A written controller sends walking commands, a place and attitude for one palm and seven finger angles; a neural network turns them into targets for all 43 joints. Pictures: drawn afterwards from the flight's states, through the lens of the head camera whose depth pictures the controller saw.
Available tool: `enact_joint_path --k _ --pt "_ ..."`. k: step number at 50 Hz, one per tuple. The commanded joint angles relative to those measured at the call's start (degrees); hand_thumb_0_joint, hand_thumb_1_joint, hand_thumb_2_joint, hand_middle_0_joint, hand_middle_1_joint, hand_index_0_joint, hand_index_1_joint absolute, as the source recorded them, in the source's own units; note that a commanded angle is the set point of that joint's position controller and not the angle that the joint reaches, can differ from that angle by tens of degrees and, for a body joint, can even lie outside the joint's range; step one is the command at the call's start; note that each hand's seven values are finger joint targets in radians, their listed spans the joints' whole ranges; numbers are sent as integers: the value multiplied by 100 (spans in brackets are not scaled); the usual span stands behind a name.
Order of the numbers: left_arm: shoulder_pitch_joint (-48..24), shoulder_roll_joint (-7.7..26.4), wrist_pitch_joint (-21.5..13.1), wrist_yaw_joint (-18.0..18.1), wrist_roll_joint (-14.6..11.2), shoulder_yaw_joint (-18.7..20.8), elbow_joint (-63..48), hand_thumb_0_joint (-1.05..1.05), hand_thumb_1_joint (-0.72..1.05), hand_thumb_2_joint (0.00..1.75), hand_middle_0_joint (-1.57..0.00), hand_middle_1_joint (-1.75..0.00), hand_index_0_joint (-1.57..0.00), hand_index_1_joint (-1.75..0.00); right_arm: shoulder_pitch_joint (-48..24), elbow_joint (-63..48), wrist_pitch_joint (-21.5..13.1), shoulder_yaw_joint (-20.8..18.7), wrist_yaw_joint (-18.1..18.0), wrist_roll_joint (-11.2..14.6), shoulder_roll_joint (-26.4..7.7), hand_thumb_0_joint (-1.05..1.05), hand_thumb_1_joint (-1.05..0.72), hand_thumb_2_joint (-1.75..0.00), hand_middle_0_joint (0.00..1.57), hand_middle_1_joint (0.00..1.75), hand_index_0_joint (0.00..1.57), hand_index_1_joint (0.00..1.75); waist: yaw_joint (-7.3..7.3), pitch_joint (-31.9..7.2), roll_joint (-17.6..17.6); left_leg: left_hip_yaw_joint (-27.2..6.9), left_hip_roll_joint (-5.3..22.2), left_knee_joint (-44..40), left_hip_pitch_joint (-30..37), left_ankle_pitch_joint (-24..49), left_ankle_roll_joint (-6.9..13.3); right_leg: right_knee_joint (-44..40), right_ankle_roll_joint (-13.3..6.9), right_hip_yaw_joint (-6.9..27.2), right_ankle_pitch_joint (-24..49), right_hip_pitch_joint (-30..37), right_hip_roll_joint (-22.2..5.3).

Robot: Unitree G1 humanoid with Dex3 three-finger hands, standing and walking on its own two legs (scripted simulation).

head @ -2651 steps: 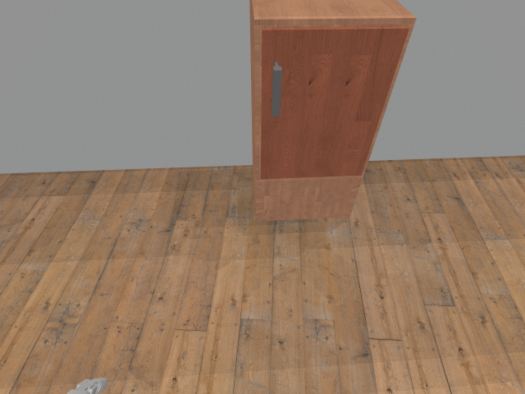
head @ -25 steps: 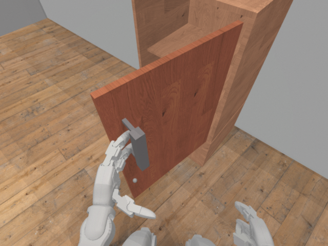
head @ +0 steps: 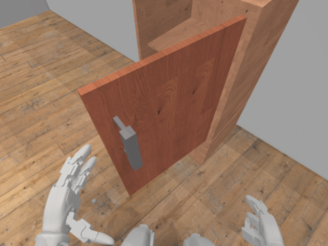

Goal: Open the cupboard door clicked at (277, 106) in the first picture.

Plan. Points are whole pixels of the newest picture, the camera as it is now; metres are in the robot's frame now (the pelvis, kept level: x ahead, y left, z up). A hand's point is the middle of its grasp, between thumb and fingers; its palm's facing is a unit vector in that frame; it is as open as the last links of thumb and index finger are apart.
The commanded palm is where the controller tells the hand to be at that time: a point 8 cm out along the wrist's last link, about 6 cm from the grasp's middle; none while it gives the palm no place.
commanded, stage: draw the hand back to the body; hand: left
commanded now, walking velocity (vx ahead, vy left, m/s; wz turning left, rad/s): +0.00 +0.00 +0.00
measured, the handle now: (127, 144) +0.34 +0.12 +0.06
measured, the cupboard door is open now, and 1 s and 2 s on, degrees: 80 80 80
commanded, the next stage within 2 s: step back with the hand held close in 1.64 s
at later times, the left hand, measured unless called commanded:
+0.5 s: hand (58, 194) +0.20 +0.20 +0.12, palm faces +0.02 -1.00 -0.05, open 16.3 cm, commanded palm +0.17 +0.26 +0.14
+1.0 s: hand out of the picture +0.22 +0.28 +0.20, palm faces +0.34 -0.86 -0.37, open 12.2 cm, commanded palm +0.17 +0.32 +0.22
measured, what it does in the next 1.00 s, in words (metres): rises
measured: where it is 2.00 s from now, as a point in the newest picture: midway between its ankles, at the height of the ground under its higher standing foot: outside the picture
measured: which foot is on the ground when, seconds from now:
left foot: down 0.00-1.00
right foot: down 0.00-1.00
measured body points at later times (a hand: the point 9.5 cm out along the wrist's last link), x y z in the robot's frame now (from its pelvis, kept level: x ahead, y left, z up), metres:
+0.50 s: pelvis +0.01 +0.02 +0.03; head +0.03 +0.02 +0.48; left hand +0.19 +0.26 +0.12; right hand +0.19 -0.21 -0.03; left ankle +0.02 +0.10 -0.65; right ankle +0.00 -0.07 -0.65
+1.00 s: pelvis +0.02 +0.05 +0.08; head +0.01 +0.04 +0.53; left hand +0.19 +0.33 +0.22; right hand +0.20 -0.16 +0.00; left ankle +0.02 +0.10 -0.65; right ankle +0.00 -0.07 -0.65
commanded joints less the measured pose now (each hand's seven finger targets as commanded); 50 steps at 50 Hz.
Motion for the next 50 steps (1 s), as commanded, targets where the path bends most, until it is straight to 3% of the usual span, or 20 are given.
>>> enact_joint_path --k 1,3,5,8,9,10,14,19,20,24,28,29,30,31,32,33,34,39,45,50 --pt "-461 538 -322 -207 -199 306 -1270 0 -50 30 -15 -30 -15 -30 -222 -851 -383 -255 -97 -3 -595 0 -90 -90 20 30 20 30 -195 -1152 -193 -232 25 -517 447 1169 -56 -1181 442 1143 1766 995 -335" --pt "-343 564 -233 -188 -233 412 -1155 0 -50 30 -15 -30 -15 -30 -218 -873 -391 -258 -113 6 -581 0 -90 -90 20 30 20 30 -145 -1159 -347 -223 26 -514 362 1115 -60 -1227 475 1195 1686 1068 -359" --pt "-301 913 -138 -124 -249 744 -1626 0 -50 30 -15 -30 -15 -30 -236 -961 -358 -264 -125 36 -581 0 -90 -90 20 30 20 30 29 -1497 -85 -190 21 -666 605 1317 -52 -1258 450 1232 1877 1423 -361" --pt "52 976 100 6 -282 847 -2093 0 -50 30 -15 -30 -15 -30 -183 -1077 -293 -242 -138 101 -512 0 -90 -90 20 30 20 30 111 -1557 144 -186 0 -1055 1177 1645 -43 -1379 424 1017 2269 1722 -286" --pt "126 1010 202 45 -273 888 -2085 0 -50 30 -15 -30 -15 -30 -169 -1079 -263 -234 -148 113 -524 0 -90 -90 20 30 20 30 94 -1527 99 -207 3 -1131 1232 1685 -32 -1430 417 969 2267 1780 -247" --pt "144 827 292 56 -260 702 -2052 0 -50 30 -15 -30 -15 -30 -209 -1107 -255 -207 -157 129 -500 0 -90 -90 20 30 20 30 10 -1248 58 -204 14 -1200 1267 1624 -27 -1527 448 936 2251 1662 -252" --pt "210 658 552 -55 -392 655 -1603 0 -50 30 -15 -30 -15 -30 -202 -1066 -262 -172 -210 160 -583 0 -90 -90 20 30 20 30 -161 -507 -417 -296 50 -1440 1252 1265 -29 -1877 463 819 1710 1485 -221" --pt "156 857 632 -288 -506 746 -1968 0 -50 30 -15 -30 -15 -30 -175 -1139 -391 -148 -253 160 -666 0 -90 -90 20 30 20 30 -121 -438 -175 -327 66 -1750 1680 1314 -22 -1996 370 626 1512 1565 -159" --pt "189 990 619 -282 -500 874 -2123 0 -50 30 -15 -30 -15 -30 -167 -1161 -420 -151 -258 173 -658 0 -90 -90 20 30 20 30 -45 -554 -31 -328 73 -1821 1805 1390 -34 -1992 355 601 1566 1614 -150" --pt "69 1231 610 -187 -515 1115 -2607 0 -47 32 -15 -30 -15 -30 -116 -1137 -541 -122 -252 178 -643 0 -90 -90 20 30 20 30 6 -648 315 -420 106 -2034 2206 1630 -86 -1981 286 448 1699 1704 -87" --pt "199 1060 827 -190 -529 1054 -2510 0 -32 37 -16 -30 -16 -30 -156 -1101 -596 -89 -223 232 -629 0 -90 -90 20 30 20 30 -8 -263 392 -543 166 -2328 2407 1505 -173 -2094 280 308 1541 1627 -63" --pt "321 1951 1265 560 321 1309 -2520 0 -29 39 -16 -30 -16 -30 -167 -1087 -437 -154 -335 175 -615 0 -90 -90 20 30 20 30 292 -438 247 -548 254 -2625 2450 1317 -77 -2478 193 747 1444 1949 -278" --pt "223 1379 1464 874 439 886 -2939 0 -26 40 -16 -30 -16 -30 -259 -1190 -381 -58 -364 161 -515 0 -90 -90 20 30 20 30 127 -179 377 -492 224 -2720 2577 1362 -68 -2613 225 721 1490 1939 -312" --pt "466 1142 1628 1026 495 713 -2829 0 -22 42 -16 -30 -16 -30 -163 -1154 -340 -61 -368 158 -504 0 -90 -90 20 30 20 30 77 -6 247 -561 276 -2795 2600 1392 -93 -2608 248 633 1512 1943 -321" --pt "495 1040 1744 1144 596 602 -2874 0 -18 43 -16 -30 -16 -30 -157 -1135 -299 -45 -355 147 -514 0 -90 -90 20 30 20 30 75 61 308 -600 306 -2892 2729 1495 -92 -2614 256 600 1574 2049 -329" --pt "572 1174 1842 1262 659 726 -2858 0 -15 45 -16 -30 -16 -30 -172 -1083 -247 -43 -344 149 -523 0 -90 -90 20 30 20 30 108 57 387 -643 355 -2989 2868 1630 -109 -2689 253 594 1625 2159 -326" --pt "645 1282 1916 1349 721 828 -2846 0 -12 47 -16 -30 -16 -30 -220 -1054 -224 -49 -346 140 -546 0 -90 -90 20 30 20 30 129 33 158 -661 381 -3056 2939 1745 -103 -2783 257 575 1684 2301 -307" --pt "255 1661 2023 1596 866 1146 -3250 0 6 54 -17 -30 -17 -30 -334 -910 -292 9 -382 93 -590 0 -90 -90 20 30 20 30 135 54 159 -716 441 -3481 3515 2234 -196 -3120 264 555 1930 2829 -335" --pt "-108 1614 2077 1642 887 1331 -3066 0 27 63 -18 -30 -18 -30 -467 -652 -353 35 -349 69 -602 0 -90 -90 20 30 20 30 124 549 238 -850 515 -4049 3907 2111 -303 -3539 288 551 1891 3161 -324" --pt "-67 1669 2030 1605 861 1548 -3185 0 44 70 -18 -30 -18 -30 -540 -494 -439 8 -272 34 -621 0 -90 -90 20 30 20 30 201 425 340 -855 569 -4326 4331 2731 -388 -3781 296 560 2215 3640 -331"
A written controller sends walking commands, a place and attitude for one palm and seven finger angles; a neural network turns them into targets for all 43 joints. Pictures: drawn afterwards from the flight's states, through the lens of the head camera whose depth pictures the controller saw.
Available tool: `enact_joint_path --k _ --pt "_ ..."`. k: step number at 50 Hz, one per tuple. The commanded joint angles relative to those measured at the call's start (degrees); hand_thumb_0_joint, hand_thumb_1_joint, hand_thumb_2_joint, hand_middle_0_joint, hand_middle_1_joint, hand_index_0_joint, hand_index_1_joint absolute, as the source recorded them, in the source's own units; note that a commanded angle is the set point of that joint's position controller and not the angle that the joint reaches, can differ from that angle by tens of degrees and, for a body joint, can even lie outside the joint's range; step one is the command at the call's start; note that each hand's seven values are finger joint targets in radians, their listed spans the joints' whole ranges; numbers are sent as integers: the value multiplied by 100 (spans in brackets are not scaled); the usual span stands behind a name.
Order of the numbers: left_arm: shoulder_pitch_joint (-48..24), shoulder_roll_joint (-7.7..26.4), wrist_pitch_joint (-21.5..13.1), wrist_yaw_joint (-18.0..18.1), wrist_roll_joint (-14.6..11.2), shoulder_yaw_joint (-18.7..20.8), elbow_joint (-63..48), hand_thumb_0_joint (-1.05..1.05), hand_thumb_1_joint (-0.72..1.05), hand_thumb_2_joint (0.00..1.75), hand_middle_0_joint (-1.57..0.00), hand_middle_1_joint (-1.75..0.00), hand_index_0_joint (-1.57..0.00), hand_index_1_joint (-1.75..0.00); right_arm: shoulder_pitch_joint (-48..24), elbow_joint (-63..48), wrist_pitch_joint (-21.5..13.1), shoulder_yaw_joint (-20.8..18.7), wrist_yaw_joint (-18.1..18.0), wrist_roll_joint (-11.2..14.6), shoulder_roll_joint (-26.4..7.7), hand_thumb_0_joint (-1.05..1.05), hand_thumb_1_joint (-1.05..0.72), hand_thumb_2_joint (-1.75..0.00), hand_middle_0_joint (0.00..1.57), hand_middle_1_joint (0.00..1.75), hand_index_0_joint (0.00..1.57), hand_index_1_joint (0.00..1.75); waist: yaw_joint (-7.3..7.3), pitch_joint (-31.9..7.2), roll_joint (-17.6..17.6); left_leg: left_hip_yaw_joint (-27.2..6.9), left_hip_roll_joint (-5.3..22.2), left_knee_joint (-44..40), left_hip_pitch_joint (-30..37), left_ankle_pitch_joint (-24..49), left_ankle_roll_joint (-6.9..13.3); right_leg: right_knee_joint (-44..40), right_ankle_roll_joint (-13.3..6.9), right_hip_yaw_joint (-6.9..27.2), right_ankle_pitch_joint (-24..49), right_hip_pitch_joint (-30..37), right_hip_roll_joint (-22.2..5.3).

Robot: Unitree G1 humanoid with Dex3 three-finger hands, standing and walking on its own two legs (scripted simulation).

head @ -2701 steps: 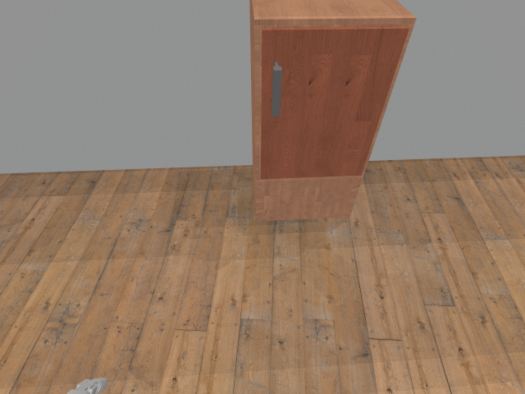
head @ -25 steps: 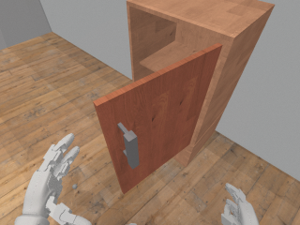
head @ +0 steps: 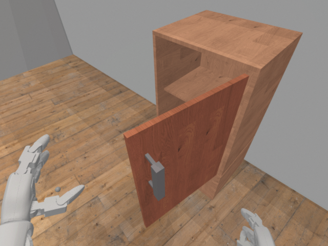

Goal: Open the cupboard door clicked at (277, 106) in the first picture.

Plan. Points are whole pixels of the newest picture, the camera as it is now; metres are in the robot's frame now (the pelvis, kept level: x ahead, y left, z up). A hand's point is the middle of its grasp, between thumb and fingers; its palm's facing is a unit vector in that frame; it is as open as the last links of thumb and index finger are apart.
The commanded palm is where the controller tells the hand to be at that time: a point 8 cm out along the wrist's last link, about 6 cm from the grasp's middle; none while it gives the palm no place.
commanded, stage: draw the hand back to the body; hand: left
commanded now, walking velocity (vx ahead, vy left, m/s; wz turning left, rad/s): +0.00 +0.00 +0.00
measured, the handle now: (154, 176) +0.31 +0.07 -0.02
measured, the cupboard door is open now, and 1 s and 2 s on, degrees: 80 80 80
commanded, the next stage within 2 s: step back with the hand held close in 0.64 s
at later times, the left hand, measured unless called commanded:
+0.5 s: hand (51, 178) +0.19 +0.23 +0.16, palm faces +0.43 -0.82 -0.38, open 7.6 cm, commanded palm +0.14 +0.27 +0.18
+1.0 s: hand (66, 176) +0.20 +0.20 +0.16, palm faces +0.36 -0.80 -0.48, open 7.4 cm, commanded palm +0.14 +0.24 +0.19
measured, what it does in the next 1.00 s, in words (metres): shifts its weight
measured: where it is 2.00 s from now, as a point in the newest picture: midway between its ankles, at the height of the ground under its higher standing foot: outside the picture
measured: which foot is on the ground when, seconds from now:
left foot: down 0.00-1.00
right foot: down 0.00-1.00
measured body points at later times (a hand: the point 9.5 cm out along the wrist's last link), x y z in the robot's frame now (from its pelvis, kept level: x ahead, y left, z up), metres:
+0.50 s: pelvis +0.00 -0.03 +0.01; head -0.02 -0.05 +0.46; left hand +0.16 +0.27 +0.18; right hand +0.18 -0.25 -0.07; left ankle +0.00 +0.05 -0.73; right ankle -0.03 -0.12 -0.73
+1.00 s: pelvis -0.01 -0.05 +0.01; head +0.00 -0.07 +0.46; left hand +0.17 +0.24 +0.19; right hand +0.17 -0.30 -0.08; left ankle +0.00 +0.05 -0.73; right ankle -0.03 -0.12 -0.73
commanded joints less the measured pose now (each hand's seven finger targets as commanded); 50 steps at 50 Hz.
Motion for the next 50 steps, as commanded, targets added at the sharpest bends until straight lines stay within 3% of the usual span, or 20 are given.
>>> enact_joint_path --k 1,7,13,17,22,25,33,37,38,39,40,42,46,50 --pt "-384 890 -414 56 -26 743 -1328 0 48 72 -19 -30 -19 -30 -743 -827 -372 -351 10 -53 -706 0 -90 -90 20 30 20 30 3 -175 67 -1066 832 -1170 708 1632 -730 -533 -160 102 960 103 -134" --pt "-497 1153 -488 32 -63 1218 -1499 0 69 81 -19 -30 -19 -30 -798 -692 -394 -403 78 -56 -705 0 -90 -90 20 30 20 30 38 -190 156 -878 815 -1286 961 2328 -767 -786 -172 109 1334 478 -118" --pt "-849 1333 -548 34 -133 1606 -1367 0 90 90 -20 -30 -20 -30 -910 -573 -361 -437 87 -48 -699 0 -90 -90 20 30 20 30 47 6 134 -733 749 -1439 984 1902 -668 -1029 -179 159 1270 603 -111" --pt "-654 894 -509 -67 -150 1199 -925 0 90 90 -20 -30 -20 -30 -959 -545 -288 -479 125 -38 -729 0 -90 -90 20 30 20 30 2 269 -54 -641 722 -1491 1010 1623 -563 -1153 -151 181 1183 505 -115" --pt "-845 1161 -601 -42 -135 1339 -1218 0 90 90 -20 -30 -20 -30 -1039 -529 -301 -483 98 -59 -714 0 -90 -90 20 30 20 30 54 -25 -114 -518 602 -1457 1033 1441 -426 -1236 -161 256 1267 757 -142" --pt "-888 1418 -651 4 -137 1554 -1451 0 90 90 -20 -30 -20 -30 -1078 -507 -367 -461 59 -77 -670 0 -90 -90 20 30 20 30 96 -129 55 -442 535 -1378 1031 1571 -407 -1256 -178 318 1497 879 -187" --pt "-766 1158 -613 -44 -176 1373 -994 0 90 90 -20 -30 -20 -30 -1110 -392 -372 -468 56 -55 -619 0 -90 -90 20 30 20 30 43 310 1 -314 503 -1315 1112 1593 -350 -1448 -138 403 1565 638 -202" --pt "-754 1128 -642 -77 -188 1325 -899 0 90 90 -20 -30 -20 -30 -1131 -384 -347 -496 54 -59 -629 0 -90 -90 20 30 20 30 55 248 -170 -270 486 -1281 1164 1593 -306 -1502 -101 456 1606 667 -228" --pt "-1210 1274 -708 -68 -185 1353 -1338 0 90 90 -20 -30 -20 -30 -1193 -417 -382 -500 53 -57 -637 0 -90 -90 20 30 20 30 43 55 -138 -258 470 -1251 1256 1603 -284 -1514 -86 504 1674 701 -256" --pt "-2118 2230 -1020 37 -75 2295 -1513 0 90 90 -20 -30 -20 -30 -1017 -615 -314 -435 55 24 -632 0 -90 -90 20 30 20 30 -173 631 8 -494 536 -1085 860 1095 -234 -1786 -89 1094 1815 150 -581" --pt "-1267 1675 -1056 -27 -89 1965 -973 0 90 90 -20 -30 -20 -30 -1056 -434 -250 -541 35 -74 -667 0 -90 -90 20 30 20 30 -167 427 -574 -555 552 -835 887 1092 -228 -1800 -52 1208 2045 84 -728" --pt "-575 1325 -994 -89 -58 1651 -766 0 90 90 -20 -30 -20 -30 -1048 -475 -91 -583 86 -83 -702 0 -90 -90 20 30 20 30 -194 218 -663 -395 535 -727 963 1271 -219 -1667 89 1122 2579 86 -807" --pt "-143 1259 -1035 -55 -49 1592 -1024 0 90 90 -20 -30 -20 -30 -1027 -565 97 -647 82 -47 -740 0 -90 -90 20 30 20 30 -229 -428 -211 -281 666 -803 951 1903 -240 -1165 213 904 3377 447 -802" --pt "-69 1602 -1016 50 -54 1873 -1463 0 90 90 -20 -30 -20 -30 -1063 -699 233 -671 11 -26 -715 0 -90 -90 20 30 20 30 -233 -690 -350 -348 757 -822 847 2368 -252 -865 202 824 3685 588 -730"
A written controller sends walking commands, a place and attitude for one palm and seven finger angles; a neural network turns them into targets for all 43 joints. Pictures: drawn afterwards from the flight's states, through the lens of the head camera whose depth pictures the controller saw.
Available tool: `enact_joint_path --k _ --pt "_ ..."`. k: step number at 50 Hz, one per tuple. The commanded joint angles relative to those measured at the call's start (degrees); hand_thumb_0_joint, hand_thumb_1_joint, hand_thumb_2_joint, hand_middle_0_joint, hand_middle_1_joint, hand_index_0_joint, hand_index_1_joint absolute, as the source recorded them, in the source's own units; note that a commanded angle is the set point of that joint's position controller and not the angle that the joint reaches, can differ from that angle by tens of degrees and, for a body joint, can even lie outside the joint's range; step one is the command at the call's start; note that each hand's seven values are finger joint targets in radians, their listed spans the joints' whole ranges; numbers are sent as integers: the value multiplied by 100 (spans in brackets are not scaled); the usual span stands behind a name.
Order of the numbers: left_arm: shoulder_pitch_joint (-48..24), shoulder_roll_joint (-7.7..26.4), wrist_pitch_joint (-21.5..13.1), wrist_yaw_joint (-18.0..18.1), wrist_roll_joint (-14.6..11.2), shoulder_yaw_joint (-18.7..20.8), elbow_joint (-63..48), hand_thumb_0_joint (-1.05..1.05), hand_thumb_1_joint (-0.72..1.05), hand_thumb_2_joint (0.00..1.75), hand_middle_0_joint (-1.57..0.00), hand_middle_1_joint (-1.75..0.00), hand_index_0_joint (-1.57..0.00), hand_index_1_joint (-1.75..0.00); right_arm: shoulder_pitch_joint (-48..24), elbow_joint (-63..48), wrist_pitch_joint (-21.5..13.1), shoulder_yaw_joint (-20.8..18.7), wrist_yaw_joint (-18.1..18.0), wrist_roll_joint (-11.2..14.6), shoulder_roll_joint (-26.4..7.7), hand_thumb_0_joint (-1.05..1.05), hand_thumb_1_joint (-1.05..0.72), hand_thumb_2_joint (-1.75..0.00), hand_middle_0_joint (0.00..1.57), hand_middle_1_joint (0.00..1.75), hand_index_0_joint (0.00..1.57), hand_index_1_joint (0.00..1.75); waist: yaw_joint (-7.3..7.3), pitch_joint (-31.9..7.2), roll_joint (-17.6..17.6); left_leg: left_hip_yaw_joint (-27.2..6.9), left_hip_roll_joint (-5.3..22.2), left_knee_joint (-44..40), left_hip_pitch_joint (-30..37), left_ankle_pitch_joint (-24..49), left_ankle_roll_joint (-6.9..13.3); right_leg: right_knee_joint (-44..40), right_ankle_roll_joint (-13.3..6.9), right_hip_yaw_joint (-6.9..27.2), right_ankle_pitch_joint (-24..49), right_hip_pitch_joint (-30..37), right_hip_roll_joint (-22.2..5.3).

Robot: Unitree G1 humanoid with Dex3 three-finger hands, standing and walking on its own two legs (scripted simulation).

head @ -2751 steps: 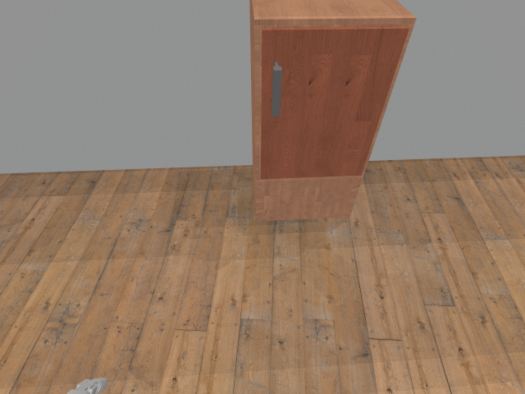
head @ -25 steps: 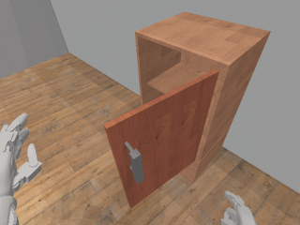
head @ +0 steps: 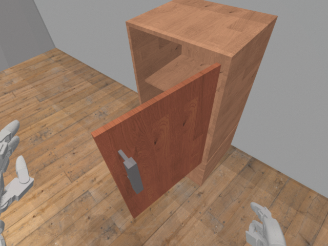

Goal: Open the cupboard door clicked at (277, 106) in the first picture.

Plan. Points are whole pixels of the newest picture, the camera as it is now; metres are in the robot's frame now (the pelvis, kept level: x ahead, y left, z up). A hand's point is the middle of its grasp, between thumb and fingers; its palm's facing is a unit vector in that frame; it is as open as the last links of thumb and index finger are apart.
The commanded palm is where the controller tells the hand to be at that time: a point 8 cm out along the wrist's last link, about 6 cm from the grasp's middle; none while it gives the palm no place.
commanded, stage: step back with the hand held close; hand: left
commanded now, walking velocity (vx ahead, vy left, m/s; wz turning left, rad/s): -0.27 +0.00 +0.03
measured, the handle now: (130, 171) +0.32 +0.13 -0.04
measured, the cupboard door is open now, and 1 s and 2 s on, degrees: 80 80 80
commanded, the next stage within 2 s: stop stepping back and stand still in 0.84 s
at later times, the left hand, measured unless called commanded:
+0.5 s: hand out of the picture +0.12 +0.32 +0.15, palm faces +0.46 -0.73 -0.50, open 7.4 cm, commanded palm +0.05 +0.35 +0.17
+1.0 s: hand out of the picture +0.01 +0.29 +0.17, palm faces +0.43 -0.76 -0.49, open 7.4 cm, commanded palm -0.04 +0.32 +0.17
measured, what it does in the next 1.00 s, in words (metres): walks backwards: right foot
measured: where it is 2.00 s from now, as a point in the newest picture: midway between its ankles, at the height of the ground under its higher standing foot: outside the picture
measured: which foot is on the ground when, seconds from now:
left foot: down 0.00-0.90, up 0.92-1.00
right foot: down 0.00-0.40, up 0.42-0.56, down 0.58-1.00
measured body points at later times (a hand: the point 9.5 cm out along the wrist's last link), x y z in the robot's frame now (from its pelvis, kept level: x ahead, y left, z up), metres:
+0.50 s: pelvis -0.07 +0.04 -0.01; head -0.07 +0.05 +0.44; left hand +0.09 +0.36 +0.18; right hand +0.10 -0.19 -0.09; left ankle +0.00 +0.10 -0.74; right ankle -0.07 -0.07 -0.73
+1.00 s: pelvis -0.18 +0.02 +0.00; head -0.18 +0.04 +0.45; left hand -0.02 +0.33 +0.19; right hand +0.00 -0.22 -0.07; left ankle -0.13 +0.12 -0.68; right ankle -0.19 -0.08 -0.74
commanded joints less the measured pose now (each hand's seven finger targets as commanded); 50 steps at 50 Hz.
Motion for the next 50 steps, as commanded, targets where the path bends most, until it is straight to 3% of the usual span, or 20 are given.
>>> enact_joint_path --k 1,11,16,22,25,28,32,33,35,37,39,41,42,43,44,45,46,47,49,50 --pt "-17 1402 -336 220 -24 968 -1554 0 90 90 -20 -30 -20 -30 -546 -1015 -127 -267 -105 6 -549 0 -90 -90 20 30 20 30 -53 -1123 -318 -353 434 68 472 1931 108 103 545 775 3158 253 -1074" --pt "335 1406 -367 351 -28 1035 -1649 0 90 90 -20 -30 -20 -30 -479 -1092 -90 -308 -161 11 -590 0 -90 -90 20 30 20 30 -82 -821 -5 -738 566 -209 -416 959 144 143 358 885 1541 80 -937" --pt "237 1358 -473 383 82 1033 -1658 0 90 90 -20 -30 -20 -30 -435 -1108 -208 -282 -181 -40 -674 0 -90 -90 20 30 20 30 -93 -384 159 -1177 816 -902 -1547 -956 316 332 330 790 100 304 -656" --pt "-252 1165 -547 430 356 1035 -1741 0 90 90 -20 -30 -20 -30 -292 -1101 -391 -320 -260 -234 -700 0 -90 -90 20 30 20 30 -78 -165 568 -1970 1430 -1959 -3249 -3051 611 1955 430 392 -162 1315 -99" --pt "-329 1202 -585 426 362 1058 -1878 0 90 90 -20 -30 -20 -30 -288 -1033 -518 -337 -229 -294 -609 0 -90 -90 20 30 20 30 -85 -281 436 -1975 1439 -1897 -2916 -2771 635 2173 371 410 -683 1034 -44" --pt "-176 1129 -639 367 208 966 -1935 0 90 90 -20 -30 -20 -30 -254 -885 -644 -314 -132 -263 -548 0 -90 -90 20 30 20 30 -109 -391 227 -1726 1212 -1643 -1692 -1952 351 1033 238 388 -1097 262 -103" --pt "-423 1256 -831 358 38 885 -2100 0 90 90 -20 -30 -20 -30 -322 -577 -693 -293 -54 -191 -519 0 -90 -90 20 30 20 30 -107 -1127 78 -1049 883 -753 196 862 -58 -30 131 767 139 -416 -483" --pt "-464 1287 -890 371 20 891 -2123 0 90 90 -20 -30 -20 -30 -283 -509 -690 -298 -41 -171 -484 0 -90 -90 20 30 20 30 -102 -1539 17 -839 848 -415 885 2143 -84 -3 214 782 836 -555 -568" --pt "-318 1343 -810 336 -14 906 -2148 0 90 90 -20 -30 -20 -30 -329 -532 -720 -360 -15 -79 -531 0 -90 -90 20 30 20 30 -115 -2142 -166 -743 917 -172 1585 2807 161 442 543 568 1029 -639 -378" --pt "7 1533 -758 299 -91 1175 -2189 0 90 90 -20 -30 -20 -30 -509 -671 -693 -351 17 -109 -524 0 -90 -90 20 30 20 30 -40 -2111 188 -952 1105 -555 1340 2302 332 767 531 458 -248 -682 -206" --pt "451 1680 -683 277 -176 1460 -2094 0 90 90 -20 -30 -20 -30 -720 -788 -657 -335 50 -172 -525 0 -90 -90 20 30 20 30 55 -1718 690 -1185 1284 -1273 297 712 305 1024 331 360 -1269 -373 -71" --pt "481 1675 -622 259 -216 1519 -2158 0 90 90 -20 -30 -20 -30 -858 -882 -571 -289 70 -184 -493 0 -90 -90 20 30 20 30 45 -1155 787 -1162 1290 -1785 -1132 -1196 113 1043 125 270 -1469 223 -46" --pt "515 1661 -608 255 -233 1544 -2049 0 90 90 -20 -30 -20 -30 -864 -884 -515 -293 65 -192 -487 0 -90 -90 20 30 20 30 14 -928 660 -1054 1179 -1621 -1562 -1658 -3 746 31 340 -1470 273 -147" --pt "551 1631 -570 258 -234 1500 -1915 0 90 90 -20 -30 -20 -30 -807 -886 -452 -301 68 -163 -431 0 -90 -90 20 30 20 30 -43 -744 166 -697 862 -899 -1609 -1632 -145 116 -93 802 -1833 -150 -502" --pt "489 1727 -569 275 -183 1500 -1912 0 90 90 -20 -30 -20 -30 -660 -847 -415 -338 86 -106 -361 0 -90 -90 20 30 20 30 -86 -654 -893 -242 318 729 -747 -1028 -368 -1123 -287 1860 -2599 -1511 -1324" --pt "327 1610 -538 311 -119 1277 -1847 0 90 90 -20 -30 -20 -30 -541 -738 -400 -380 116 -66 -371 0 -90 -90 20 30 20 30 -68 -435 -1751 -127 -238 2761 -383 -865 -543 -1991 -689 2984 -2841 -2701 -2463" --pt "116 1552 -528 373 -12 1189 -1676 0 90 90 -20 -30 -20 -30 -588 -580 -378 -431 141 -144 -428 0 -90 -90 20 30 20 30 -33 -76 -1612 -436 -247 4020 -1090 -1162 -492 -1838 -836 2774 -1931 -2713 -2660" --pt "130 1413 -464 350 79 1109 -1408 0 90 90 -20 -30 -20 -30 -458 -522 -366 -425 144 -181 -387 0 -90 -90 20 30 20 30 -151 -129 -1512 -493 -124 4327 -1457 -1156 -423 -1499 -653 2133 -1104 -2443 -2434" --pt "-178 1273 -457 304 125 811 -1423 0 90 90 -20 -30 -20 -30 -434 -674 -354 -225 86 -171 -288 0 -90 -90 20 30 20 30 -249 -117 -889 -268 189 3267 -1240 -795 -360 -823 -323 1145 103 -1755 -1748" --pt "-291 1332 -463 382 188 823 -1262 0 90 90 -20 -30 -20 -30 -559 -705 -375 -184 -34 -131 -293 0 -90 -90 20 30 20 30 -199 8 -826 -239 250 2547 -1003 -934 -282 -634 -299 1114 578 -1611 -1650"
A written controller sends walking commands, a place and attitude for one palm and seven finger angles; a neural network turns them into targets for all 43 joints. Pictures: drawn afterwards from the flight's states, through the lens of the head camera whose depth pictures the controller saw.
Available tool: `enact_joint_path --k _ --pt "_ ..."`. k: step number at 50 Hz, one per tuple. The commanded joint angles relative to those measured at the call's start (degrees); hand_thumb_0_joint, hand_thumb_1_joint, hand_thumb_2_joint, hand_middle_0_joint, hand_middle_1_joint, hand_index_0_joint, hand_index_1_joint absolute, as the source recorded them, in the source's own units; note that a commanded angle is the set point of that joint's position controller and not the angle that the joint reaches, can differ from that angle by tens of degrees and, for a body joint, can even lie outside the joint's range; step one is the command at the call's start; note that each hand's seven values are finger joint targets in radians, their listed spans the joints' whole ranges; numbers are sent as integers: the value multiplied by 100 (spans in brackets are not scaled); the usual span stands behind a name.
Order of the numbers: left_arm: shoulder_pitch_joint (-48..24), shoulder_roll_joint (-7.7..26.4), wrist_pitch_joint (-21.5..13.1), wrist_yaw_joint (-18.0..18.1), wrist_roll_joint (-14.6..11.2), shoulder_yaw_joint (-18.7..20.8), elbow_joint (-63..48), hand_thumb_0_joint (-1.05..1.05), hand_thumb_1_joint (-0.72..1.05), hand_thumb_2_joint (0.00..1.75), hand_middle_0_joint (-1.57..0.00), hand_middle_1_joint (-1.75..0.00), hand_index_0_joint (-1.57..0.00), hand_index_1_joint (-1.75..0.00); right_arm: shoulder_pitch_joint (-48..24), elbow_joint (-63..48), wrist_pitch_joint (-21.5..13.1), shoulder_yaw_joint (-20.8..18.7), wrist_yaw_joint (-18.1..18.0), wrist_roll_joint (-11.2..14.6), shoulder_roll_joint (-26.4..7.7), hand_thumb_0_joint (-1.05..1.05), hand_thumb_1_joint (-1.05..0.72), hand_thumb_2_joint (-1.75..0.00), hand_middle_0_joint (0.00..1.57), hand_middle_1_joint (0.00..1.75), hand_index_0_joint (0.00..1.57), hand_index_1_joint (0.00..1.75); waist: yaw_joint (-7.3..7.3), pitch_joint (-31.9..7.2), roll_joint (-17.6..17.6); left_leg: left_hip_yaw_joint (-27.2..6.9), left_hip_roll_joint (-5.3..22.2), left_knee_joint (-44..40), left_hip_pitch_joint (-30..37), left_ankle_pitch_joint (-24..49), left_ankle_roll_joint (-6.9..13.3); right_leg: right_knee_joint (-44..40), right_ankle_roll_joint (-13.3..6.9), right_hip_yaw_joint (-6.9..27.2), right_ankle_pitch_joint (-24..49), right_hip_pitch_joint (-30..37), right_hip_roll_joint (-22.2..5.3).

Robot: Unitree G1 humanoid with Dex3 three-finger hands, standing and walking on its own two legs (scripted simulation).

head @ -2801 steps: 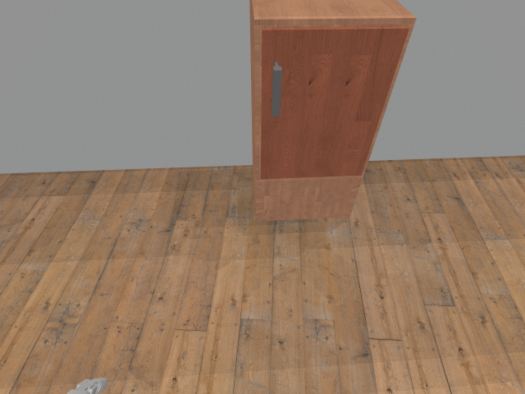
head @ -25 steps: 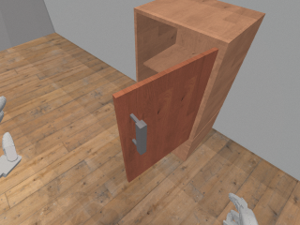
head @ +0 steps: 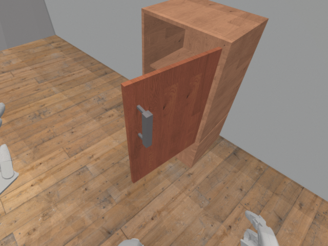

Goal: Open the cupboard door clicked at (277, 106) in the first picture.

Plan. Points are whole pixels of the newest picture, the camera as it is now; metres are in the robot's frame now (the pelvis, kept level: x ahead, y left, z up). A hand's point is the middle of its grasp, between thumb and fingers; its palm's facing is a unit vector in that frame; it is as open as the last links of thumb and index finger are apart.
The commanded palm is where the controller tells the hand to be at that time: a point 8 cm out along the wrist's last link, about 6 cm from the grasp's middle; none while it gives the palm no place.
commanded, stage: stop stepping back and stand still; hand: left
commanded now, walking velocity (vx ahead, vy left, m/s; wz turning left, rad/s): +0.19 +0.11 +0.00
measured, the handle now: (143, 126) +0.50 +0.11 -0.03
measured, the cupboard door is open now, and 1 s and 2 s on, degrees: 80 80 80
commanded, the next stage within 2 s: let the arm hang, fingers relaxed in 0.64 s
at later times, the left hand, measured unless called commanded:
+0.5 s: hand out of the picture +0.14 +0.29 +0.16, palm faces +0.46 -0.76 -0.46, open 7.4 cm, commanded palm +0.08 +0.32 +0.18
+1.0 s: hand out of the picture +0.07 +0.19 -0.15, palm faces -0.01 -0.98 -0.19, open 7.4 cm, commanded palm none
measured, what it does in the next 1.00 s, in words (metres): steps on the spot: left foot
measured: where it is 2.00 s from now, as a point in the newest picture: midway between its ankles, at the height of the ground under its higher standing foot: outside the picture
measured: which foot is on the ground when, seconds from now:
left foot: up 0.00-0.10, down 0.12-1.00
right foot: down 0.00-1.00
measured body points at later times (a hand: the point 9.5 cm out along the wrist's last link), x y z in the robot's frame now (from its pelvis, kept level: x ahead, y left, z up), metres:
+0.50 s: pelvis -0.06 +0.02 +0.00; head -0.06 +0.02 +0.45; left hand +0.11 +0.33 +0.19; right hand +0.09 -0.19 -0.10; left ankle -0.05 +0.14 -0.74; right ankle -0.04 -0.08 -0.74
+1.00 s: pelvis -0.05 +0.02 -0.01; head -0.03 +0.02 +0.44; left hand +0.06 +0.24 -0.13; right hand +0.06 -0.23 -0.14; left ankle -0.05 +0.14 -0.74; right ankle -0.04 -0.08 -0.74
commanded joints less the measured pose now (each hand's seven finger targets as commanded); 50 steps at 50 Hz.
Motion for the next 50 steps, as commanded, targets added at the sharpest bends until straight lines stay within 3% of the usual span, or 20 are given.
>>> enact_joint_path --k 1,4,5,7,8,9,11,13,17,21,26,28,32,34,36,37,39,44,47,50 --pt "-885 775 -161 263 136 276 -468 0 90 90 -20 -30 -20 -30 -743 -909 -314 -60 -291 17 -610 0 -90 -90 20 30 20 30 -147 442 109 -144 401 -1054 1277 -474 179 -954 -418 794 972 -873 -1327" --pt "-1167 855 -143 362 182 278 -903 0 90 90 -20 -30 -20 -30 -403 -763 -569 -91 -388 21 -750 0 -90 -90 20 30 20 30 -193 42 193 147 213 -3162 2068 329 293 -562 -130 773 1663 18 -1108" --pt "-1235 768 -166 364 181 210 -1192 0 90 90 -20 -30 -20 -30 -315 -811 -627 -114 -394 16 -788 0 -90 -90 20 30 20 30 -174 -234 505 -59 463 -3498 2319 843 359 -209 29 595 1776 356 -903" --pt "-1094 1021 -264 383 188 499 -1677 0 90 90 -20 -30 -20 -30 -277 -991 -717 -179 -372 45 -893 0 -90 -90 20 30 20 30 -42 -729 1015 -768 1219 -3101 2822 2991 573 275 314 292 1759 351 -446" --pt "-879 1122 -282 347 165 638 -1750 0 90 90 -20 -30 -20 -30 -213 -1005 -767 -219 -319 77 -893 0 -90 -90 20 30 20 30 -34 -922 879 -626 1250 -2950 3085 3568 507 417 300 250 1794 372 -350" --pt "-446 1307 -265 334 110 972 -1626 0 90 90 -20 -30 -20 -30 -220 -926 -805 -157 -287 14 -718 0 -90 -90 20 30 20 30 -76 -1073 1319 -562 1137 -2984 3123 4175 477 669 270 -61 1788 311 -283" --pt "-458 1031 -317 233 93 777 -1933 0 90 90 -20 -30 -20 -30 -251 -955 -844 -80 -193 -2 -613 0 -90 -90 20 30 20 30 -89 -497 1838 -736 1226 -3591 2434 3280 428 851 362 -362 -17 212 -133" --pt "-411 822 -346 229 94 690 -1708 0 90 90 -20 -30 -20 -30 -245 -851 -933 -62 -131 -10 -647 0 -90 -90 20 30 20 30 -98 -113 1718 -679 1350 -3757 1758 2085 506 720 359 -396 -249 414 -164" --pt "-332 663 -304 232 62 611 -891 0 90 90 -20 -30 -20 -30 -208 -762 -947 -64 -120 -7 -715 0 -90 -90 20 30 20 30 -205 321 1015 -587 1240 -3728 1077 132 456 24 262 -398 177 826 -176" --pt "-388 526 -164 226 44 472 -388 0 90 90 -20 -30 -20 -30 -286 -766 -767 -80 -174 -18 -685 0 -90 -90 20 30 20 30 -229 550 558 -365 814 -3451 898 -1643 382 -490 -24 323 -1356 187 -352" --pt "-1071 623 -150 240 104 318 -723 0 90 90 -20 -30 -20 -30 -283 -686 -738 -55 -222 -65 -620 0 -90 -90 20 30 20 30 -281 481 -151 -73 459 -2335 1437 -445 365 -1052 -300 1184 -1851 -387 -950" --pt "-1291 732 -217 266 124 376 -998 0 90 90 -20 -30 -20 -30 -267 -643 -814 -54 -226 -61 -625 0 -90 -90 20 30 20 30 -271 142 -5 -56 423 -2522 1768 -20 384 -772 -241 959 -1005 -92 -962" --pt "-881 686 -276 266 125 465 -1167 0 90 90 -20 -30 -20 -30 -388 -724 -891 -44 -256 -28 -665 0 -90 -90 20 30 20 30 -168 359 1121 -736 831 -3632 1612 -611 475 -235 124 251 -638 -2 -371" --pt "-801 822 -332 289 139 645 -1195 0 90 90 -20 -30 -20 -30 -402 -711 -933 -48 -260 -12 -645 0 -90 -90 20 30 20 30 -118 299 1263 -795 926 -3739 1491 32 474 59 199 -35 302 383 -283" --pt "-523 712 -390 288 122 632 -1009 0 90 90 -20 -30 -20 -30 -336 -716 -946 -82 -237 3 -646 0 -90 -90 20 30 20 30 -123 58 966 -539 858 -3334 1641 1357 400 80 177 7 1271 729 -360" --pt "-891 -642 639 -626 550 -2031 3657 0 90 90 -20 -30 -20 -30 -569 615 -938 -441 255 -2 -1521 0 -90 -90 20 30 20 30 -349 333 690 -352 746 -2272 1345 2537 376 716 112 -179 2634 126 -875" --pt "-680 -995 1171 -789 469 -2015 3828 0 90 90 -20 -30 -20 -30 191 540 -550 -400 199 -20 -965 0 -90 -90 20 30 20 30 -244 -251 369 -170 725 -2224 2104 3401 271 641 -13 20 3037 101 -812" --pt "-1746 -644 1089 -765 501 -2069 5154 0 90 90 -20 -30 -20 -30 76 613 -211 -269 191 -145 -1000 0 -90 -90 20 30 20 30 -194 -379 -1097 -433 606 -2217 1803 2300 427 444 -177 179 2753 478 -1030" --pt "-2051 -484 1114 -702 446 -2140 6172 0 90 90 -20 -30 -20 -30 3 879 -25 -184 165 -184 -947 0 -90 -90 20 30 20 30 -196 -302 -698 -359 464 -2485 2107 1866 356 196 -203 327 2637 509 -1116" --pt "-2161 -644 1155 -665 395 -2259 6984 0 90 90 -20 -30 -20 -30 -168 1219 57 -65 154 -194 -808 0 -90 -90 20 30 20 30 -126 38 700 -546 675 -3009 2242 2067 396 -18 -2 218 1450 392 -809"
